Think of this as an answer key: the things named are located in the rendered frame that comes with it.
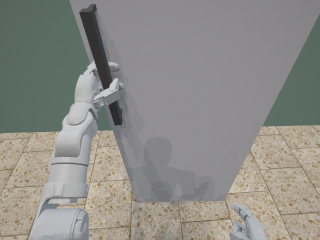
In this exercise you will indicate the left robot upper arm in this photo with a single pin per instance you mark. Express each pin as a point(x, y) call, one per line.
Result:
point(62, 224)

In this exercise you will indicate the fridge door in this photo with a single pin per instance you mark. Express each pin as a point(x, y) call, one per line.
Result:
point(200, 78)

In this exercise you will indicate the handle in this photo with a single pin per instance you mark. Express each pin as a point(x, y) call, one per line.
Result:
point(92, 31)

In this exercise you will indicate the robot left hand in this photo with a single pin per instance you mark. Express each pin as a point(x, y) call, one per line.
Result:
point(89, 91)

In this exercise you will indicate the robot left forearm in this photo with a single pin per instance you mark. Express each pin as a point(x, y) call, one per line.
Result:
point(70, 160)

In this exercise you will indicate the robot right hand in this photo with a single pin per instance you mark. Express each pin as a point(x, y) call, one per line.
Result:
point(252, 230)

